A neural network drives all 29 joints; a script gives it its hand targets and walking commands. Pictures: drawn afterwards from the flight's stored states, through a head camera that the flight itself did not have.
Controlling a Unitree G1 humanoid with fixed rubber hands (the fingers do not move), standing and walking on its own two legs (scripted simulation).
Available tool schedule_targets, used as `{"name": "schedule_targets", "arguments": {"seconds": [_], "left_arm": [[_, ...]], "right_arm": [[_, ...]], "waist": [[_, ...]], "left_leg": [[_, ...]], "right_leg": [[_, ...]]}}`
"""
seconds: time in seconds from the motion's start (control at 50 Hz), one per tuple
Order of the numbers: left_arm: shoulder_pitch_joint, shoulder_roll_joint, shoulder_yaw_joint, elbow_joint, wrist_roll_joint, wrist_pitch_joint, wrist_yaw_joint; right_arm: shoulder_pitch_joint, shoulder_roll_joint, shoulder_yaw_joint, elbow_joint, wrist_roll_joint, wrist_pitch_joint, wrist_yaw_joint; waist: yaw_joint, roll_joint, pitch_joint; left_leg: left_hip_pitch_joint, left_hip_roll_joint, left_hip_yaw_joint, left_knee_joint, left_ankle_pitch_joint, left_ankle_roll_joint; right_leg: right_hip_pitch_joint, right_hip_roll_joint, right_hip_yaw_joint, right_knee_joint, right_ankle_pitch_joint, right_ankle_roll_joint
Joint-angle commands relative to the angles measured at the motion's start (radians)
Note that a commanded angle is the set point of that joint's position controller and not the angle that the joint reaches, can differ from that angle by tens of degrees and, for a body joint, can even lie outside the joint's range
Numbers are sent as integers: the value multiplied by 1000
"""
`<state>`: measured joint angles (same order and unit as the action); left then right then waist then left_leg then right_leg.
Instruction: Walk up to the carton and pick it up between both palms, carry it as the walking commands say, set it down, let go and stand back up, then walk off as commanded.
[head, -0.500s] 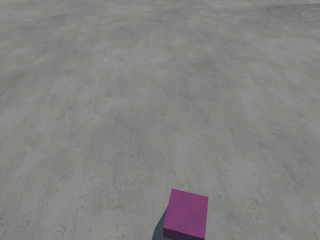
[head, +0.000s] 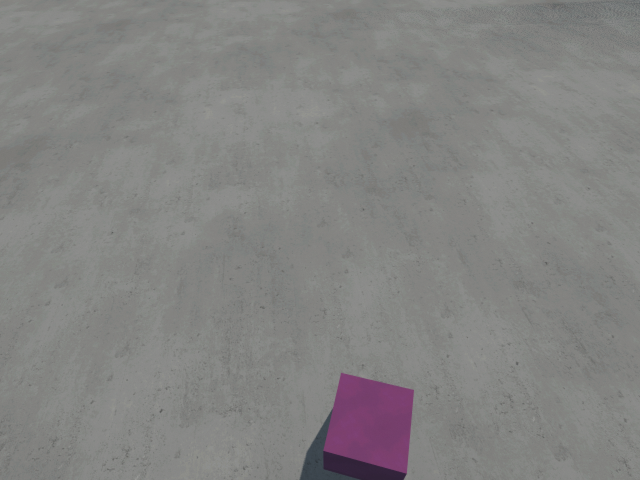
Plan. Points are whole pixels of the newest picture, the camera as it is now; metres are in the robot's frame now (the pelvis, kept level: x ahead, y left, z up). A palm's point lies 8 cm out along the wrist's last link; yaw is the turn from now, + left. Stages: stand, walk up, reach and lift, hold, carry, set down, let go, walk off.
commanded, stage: walk off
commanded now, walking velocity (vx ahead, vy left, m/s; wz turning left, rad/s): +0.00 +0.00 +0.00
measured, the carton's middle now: (368, 429) +0.44 -0.12 -0.70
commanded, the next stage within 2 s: none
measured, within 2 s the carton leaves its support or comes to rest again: neither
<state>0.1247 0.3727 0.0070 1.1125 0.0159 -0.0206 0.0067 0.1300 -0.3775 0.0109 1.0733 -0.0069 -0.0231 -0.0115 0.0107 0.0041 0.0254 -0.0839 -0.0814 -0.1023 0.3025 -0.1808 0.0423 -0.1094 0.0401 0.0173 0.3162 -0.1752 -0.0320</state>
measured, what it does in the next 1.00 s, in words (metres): walks backwards: right foot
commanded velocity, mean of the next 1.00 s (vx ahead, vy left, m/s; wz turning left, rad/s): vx -0.23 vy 0.00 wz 0.00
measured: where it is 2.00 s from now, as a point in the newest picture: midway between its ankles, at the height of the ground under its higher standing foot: outside the picture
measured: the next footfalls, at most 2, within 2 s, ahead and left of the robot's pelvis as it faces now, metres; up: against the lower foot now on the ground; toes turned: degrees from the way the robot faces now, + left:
right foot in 0.76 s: -0.15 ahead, -0.15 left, +0.00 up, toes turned -8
left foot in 1.22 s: -0.20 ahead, +0.11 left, +0.00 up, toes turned -8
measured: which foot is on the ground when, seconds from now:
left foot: down 0.00-0.76, up 0.78-1.00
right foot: down 0.00-0.44, up 0.46-0.74, down 0.76-1.00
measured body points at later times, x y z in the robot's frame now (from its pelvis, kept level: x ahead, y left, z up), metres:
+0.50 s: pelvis -0.04 +0.01 -0.01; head -0.01 +0.01 +0.44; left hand +0.00 +0.29 -0.16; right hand +0.02 -0.29 -0.15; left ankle -0.01 +0.09 -0.75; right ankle -0.03 -0.10 -0.73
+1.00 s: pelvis -0.16 -0.04 +0.00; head -0.12 -0.08 +0.44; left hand -0.08 +0.22 -0.14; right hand -0.15 -0.32 -0.17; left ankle -0.21 +0.12 -0.65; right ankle -0.19 -0.14 -0.75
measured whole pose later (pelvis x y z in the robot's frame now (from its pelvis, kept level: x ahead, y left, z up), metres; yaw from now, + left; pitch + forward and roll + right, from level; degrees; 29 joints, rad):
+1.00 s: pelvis -0.16 -0.04 +0.00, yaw -9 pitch +1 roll +3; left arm 0.18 0.20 0.05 1.06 0.02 0.06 0.05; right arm 0.14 -0.29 -0.07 1.06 -0.01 0.09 -0.04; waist -0.01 0.02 0.08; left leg -0.40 -0.07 -0.05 1.10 -0.50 -0.06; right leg -0.22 -0.04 0.04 0.46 -0.26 -0.01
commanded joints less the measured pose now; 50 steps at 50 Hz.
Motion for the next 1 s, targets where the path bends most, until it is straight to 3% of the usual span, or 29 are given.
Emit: {"name": "schedule_targets", "arguments": {"seconds": [0.0,0.06,0.14,0.24,0.26,0.28,0.3,0.32,0.38,0.42,0.44,0.46,0.5,0.54,0.56,0.58,0.62,0.66,0.68,0.7,0.72,0.74,0.76,0.78,0.8,0.84,0.88,0.92,0.98], "left_arm": [[-31,170,24,-41,-3,-14,6],[-37,178,24,-41,-2,-10,7],[15,93,5,-11,1,21,3],[44,135,22,5,-10,34,23],[43,159,31,-5,-10,39,24],[48,162,33,-10,-9,39,23],[47,124,29,-7,0,45,21],[58,113,27,-16,-4,46,23],[67,63,20,-18,-7,59,25],[72,56,32,-26,-3,67,31],[97,48,36,-20,-4,76,36],[102,33,43,-26,10,82,45],[144,29,45,-2,14,89,38],[141,-35,29,3,9,89,34],[131,-32,28,-7,8,92,34],[119,-28,32,-16,1,87,35],[122,-51,35,-20,-11,86,42],[151,-43,37,-24,-23,88,44],[209,-29,46,-2,-33,89,40],[244,-20,50,22,-22,85,44],[223,41,61,4,-10,73,47],[177,127,83,-23,-6,73,42],[152,144,95,-47,-2,74,44],[134,87,73,-58,18,71,50],[111,49,71,-58,26,71,50],[7,36,67,-100,15,66,58],[31,37,71,-109,10,62,49],[87,15,74,-83,0,72,49],[204,-21,69,-44,-1,74,57]], "right_arm": [[-38,-186,-37,-51,5,-17,-10],[-39,-193,-41,-46,2,-17,-11],[-6,-102,-15,-17,19,29,-15],[2,-134,-38,-17,10,57,-28],[-2,-155,-45,-23,7,62,-29],[5,-168,-48,-14,9,67,-35],[-4,-161,-54,-24,15,72,-31],[-2,-158,-51,-19,11,76,-37],[-10,-150,-61,-32,5,87,-32],[-30,-162,-73,-47,-6,98,-38],[-21,-147,-69,-60,-15,94,-41],[-32,-143,-71,-69,-24,88,-38],[-104,-131,-69,-93,-17,91,-33],[-115,-86,-63,-94,-23,100,-38],[-117,-97,-65,-98,-15,105,-41],[-107,-110,-68,-86,-15,103,-37],[-41,-86,-63,-75,-23,101,-37],[-60,-75,-66,-68,-22,106,-34],[-39,-100,-77,-63,-22,118,-34],[2,-98,-76,-47,-8,121,-31],[47,-70,-78,-43,6,119,-35],[36,-23,-70,-80,14,110,-36],[0,9,-64,-80,-5,104,-46],[-64,-1,-76,-109,-12,108,-41],[-82,12,-73,-87,-1,110,-30],[-28,15,-88,-57,0,105,-30],[19,17,-95,-43,6,103,-25],[-18,54,-90,-66,-1,92,-30],[-39,61,-87,-86,11,83,-32]], "waist": [[0,-11,-38],[-8,2,-53],[14,-9,-34],[2,-15,-55],[4,-53,-45],[18,-15,-71],[7,-33,-62],[26,-27,-74],[1,10,-65],[8,103,-63],[-17,157,-73],[-17,147,-70],[23,48,-26],[23,-13,-23],[17,28,-50],[21,5,-40],[-21,84,-86],[-8,205,-71],[-2,208,-103],[7,132,-56],[-28,-13,-38],[-34,-293,-12],[-5,-306,23],[18,-229,25],[3,-136,39],[-60,-132,29],[-44,-157,-4],[1,-172,-26],[49,-227,-75]], "left_leg": [[-23,165,-124,-36,156,-8],[-14,169,-129,-46,150,-12],[-6,190,-104,10,283,-21],[-15,178,-60,92,259,1],[-42,188,-69,103,264,9],[-33,182,-58,107,236,12],[-29,180,-54,119,245,14],[-47,189,-54,133,269,26],[-66,228,-88,115,253,65],[-103,343,-180,27,368,156],[-133,443,-237,-9,421,228],[-174,506,-289,-18,445,285],[-284,439,-175,-21,333,269],[-213,349,-120,-6,220,204],[-202,324,-95,8,222,182],[-145,313,-83,28,280,162],[-62,319,-110,24,230,152],[-28,308,-105,74,259,140],[11,290,-95,85,168,117],[-20,284,-58,116,172,63],[-110,187,8,233,75,7],[-305,61,116,365,-216,-46],[-342,14,127,637,-427,-69],[-295,12,17,806,-419,-62],[-316,20,21,880,-348,-47],[-354,25,0,939,-309,-58],[-379,-4,26,933,-333,-76],[-422,31,47,815,-330,-103],[-439,55,94,630,-353,-132]], "right_leg": [[31,-160,153,-40,120,-6],[40,-149,140,-41,93,2],[10,-164,146,-20,270,17],[-44,-187,176,54,406,-2],[-55,-189,180,71,406,-12],[-58,-200,195,77,372,-12],[-84,-178,183,104,354,-6],[-87,-176,184,111,325,2],[-157,-140,180,177,221,9],[-170,-60,101,371,1,31],[-195,-10,60,582,-361,45],[-224,-28,75,761,-458,53],[-208,-44,97,878,-430,75],[-273,-41,59,848,-356,82],[-240,-41,50,797,-340,99],[-263,-54,46,681,-328,96],[-235,-58,18,529,-353,103],[-203,-77,2,334,-306,101],[-154,-63,-16,191,-251,105],[-110,-86,-32,-1,-51,100],[-94,-166,141,-48,21,86],[-62,-348,337,-55,292,9],[-168,-468,370,-46,444,-115],[-246,-453,299,-8,511,-163],[-236,-374,239,-1,462,-131],[-171,-301,145,52,577,-98],[-64,-273,108,82,704,-77],[32,-275,154,89,651,-93],[207,-291,208,115,745,-103]]}}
